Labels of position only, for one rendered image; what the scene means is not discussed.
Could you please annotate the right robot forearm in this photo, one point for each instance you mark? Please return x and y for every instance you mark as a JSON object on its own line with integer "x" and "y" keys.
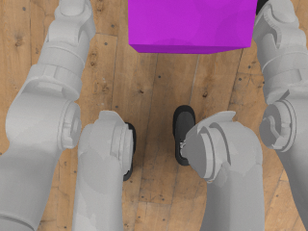
{"x": 281, "y": 51}

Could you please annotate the robot right hand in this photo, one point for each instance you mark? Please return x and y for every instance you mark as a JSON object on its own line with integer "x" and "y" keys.
{"x": 260, "y": 4}

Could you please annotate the robot foot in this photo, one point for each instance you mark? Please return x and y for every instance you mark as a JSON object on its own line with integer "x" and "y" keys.
{"x": 129, "y": 172}
{"x": 183, "y": 121}

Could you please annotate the left robot upper arm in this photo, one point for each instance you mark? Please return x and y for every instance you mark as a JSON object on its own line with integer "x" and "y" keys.
{"x": 40, "y": 127}

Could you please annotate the right robot upper arm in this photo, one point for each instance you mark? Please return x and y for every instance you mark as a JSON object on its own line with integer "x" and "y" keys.
{"x": 284, "y": 128}

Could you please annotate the right robot foot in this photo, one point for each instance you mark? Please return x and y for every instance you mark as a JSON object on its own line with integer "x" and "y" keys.
{"x": 183, "y": 121}

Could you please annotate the left robot forearm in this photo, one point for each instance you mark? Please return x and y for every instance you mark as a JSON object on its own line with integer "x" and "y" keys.
{"x": 63, "y": 55}

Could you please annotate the carton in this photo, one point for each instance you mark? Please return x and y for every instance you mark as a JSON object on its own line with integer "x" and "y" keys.
{"x": 190, "y": 26}

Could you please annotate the left robot foot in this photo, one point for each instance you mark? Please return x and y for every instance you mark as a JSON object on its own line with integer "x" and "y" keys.
{"x": 129, "y": 172}

